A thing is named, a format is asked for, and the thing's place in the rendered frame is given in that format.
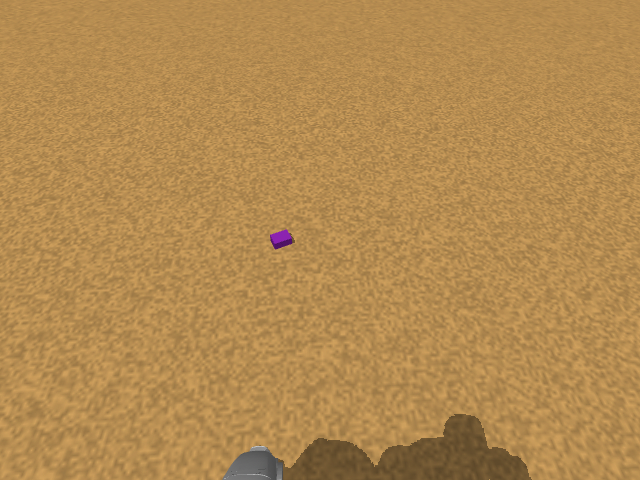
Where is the small box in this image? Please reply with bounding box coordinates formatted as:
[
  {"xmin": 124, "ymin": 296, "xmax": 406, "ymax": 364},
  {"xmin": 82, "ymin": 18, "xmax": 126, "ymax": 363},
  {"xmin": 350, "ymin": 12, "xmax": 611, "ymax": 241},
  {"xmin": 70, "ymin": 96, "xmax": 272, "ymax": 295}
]
[{"xmin": 270, "ymin": 229, "xmax": 292, "ymax": 250}]

